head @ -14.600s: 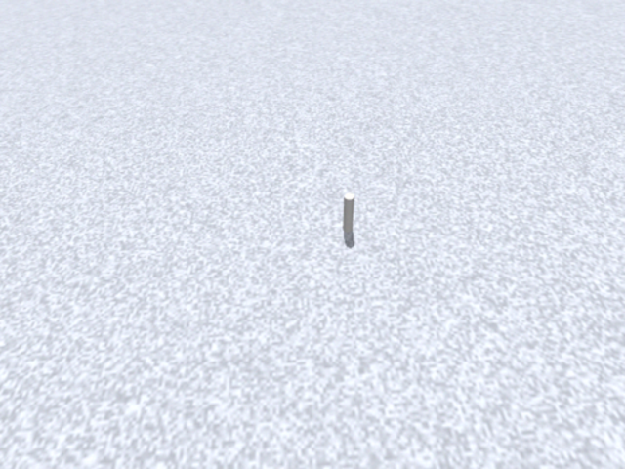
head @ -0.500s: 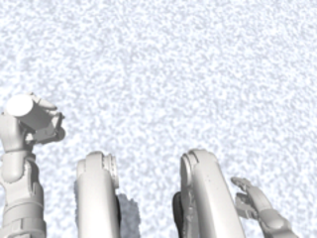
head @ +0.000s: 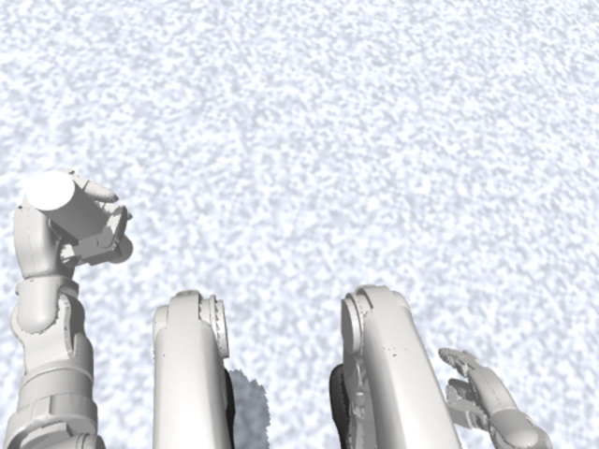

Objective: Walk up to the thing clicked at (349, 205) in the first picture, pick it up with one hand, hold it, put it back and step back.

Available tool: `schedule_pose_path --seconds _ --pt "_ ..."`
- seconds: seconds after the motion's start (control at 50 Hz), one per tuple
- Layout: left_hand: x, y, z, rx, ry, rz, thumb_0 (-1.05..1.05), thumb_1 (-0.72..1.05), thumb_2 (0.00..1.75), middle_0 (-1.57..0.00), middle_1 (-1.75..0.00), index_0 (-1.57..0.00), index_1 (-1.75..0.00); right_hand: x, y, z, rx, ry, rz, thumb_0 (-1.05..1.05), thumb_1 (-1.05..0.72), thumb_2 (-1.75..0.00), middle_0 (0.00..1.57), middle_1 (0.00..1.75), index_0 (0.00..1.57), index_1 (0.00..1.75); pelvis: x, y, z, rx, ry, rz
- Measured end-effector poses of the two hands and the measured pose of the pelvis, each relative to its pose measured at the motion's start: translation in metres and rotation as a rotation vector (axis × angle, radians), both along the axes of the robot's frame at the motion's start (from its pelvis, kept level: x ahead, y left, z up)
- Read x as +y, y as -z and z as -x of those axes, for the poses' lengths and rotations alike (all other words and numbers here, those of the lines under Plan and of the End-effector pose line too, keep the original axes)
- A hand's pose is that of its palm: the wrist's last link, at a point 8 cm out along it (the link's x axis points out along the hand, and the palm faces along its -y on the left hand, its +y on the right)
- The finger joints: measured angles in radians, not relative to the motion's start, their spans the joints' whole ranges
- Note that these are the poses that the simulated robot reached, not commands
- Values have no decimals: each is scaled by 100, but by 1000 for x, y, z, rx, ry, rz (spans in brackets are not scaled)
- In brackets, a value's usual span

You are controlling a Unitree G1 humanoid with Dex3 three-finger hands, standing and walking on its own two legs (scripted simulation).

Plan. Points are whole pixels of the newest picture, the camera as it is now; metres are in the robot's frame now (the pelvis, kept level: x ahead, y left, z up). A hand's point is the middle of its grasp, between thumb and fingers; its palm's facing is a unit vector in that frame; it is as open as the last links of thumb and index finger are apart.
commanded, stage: lift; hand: left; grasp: from the side
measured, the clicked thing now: (91, 226) +0.40 +0.28 -0.04
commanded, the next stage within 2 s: none
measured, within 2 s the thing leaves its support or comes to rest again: neither
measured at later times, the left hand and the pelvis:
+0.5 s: hand (77, 211) +0.39 +0.25 +0.05, palm faces +0.14 -0.99 -0.03, open 5.3 cm; pelvis +0.00 +0.00 +0.05, yaw +2 degrees
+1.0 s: hand out of the picture +0.38 +0.24 +0.23, palm faces +0.18 -0.98 -0.03, open 5.3 cm; pelvis +0.03 +0.01 +0.19, yaw +4 degrees
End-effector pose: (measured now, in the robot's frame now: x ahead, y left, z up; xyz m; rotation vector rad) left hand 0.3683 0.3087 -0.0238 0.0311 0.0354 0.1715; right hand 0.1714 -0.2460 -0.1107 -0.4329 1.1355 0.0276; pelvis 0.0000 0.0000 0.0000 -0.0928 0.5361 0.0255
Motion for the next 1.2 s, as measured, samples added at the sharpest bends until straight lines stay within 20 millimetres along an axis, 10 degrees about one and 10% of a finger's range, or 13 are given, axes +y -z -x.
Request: schedule_pose_path --seconds 0.52,1.2 --pt "-7 -79 11 -15 34 5 5 19 109 -99 -112 -102 -110 3 -49 -11 -68 71 -42 0 -90 -89 20 30 20 30 0 -52 -5 27 -20 -17" --pt "-13 -303 22 25 -32 -2 4 19 108 -98 -112 -101 -110 32 -260 -62 -248 107 -81 0 -88 -88 20 30 20 30 15 -241 -49 -134 -90 -31"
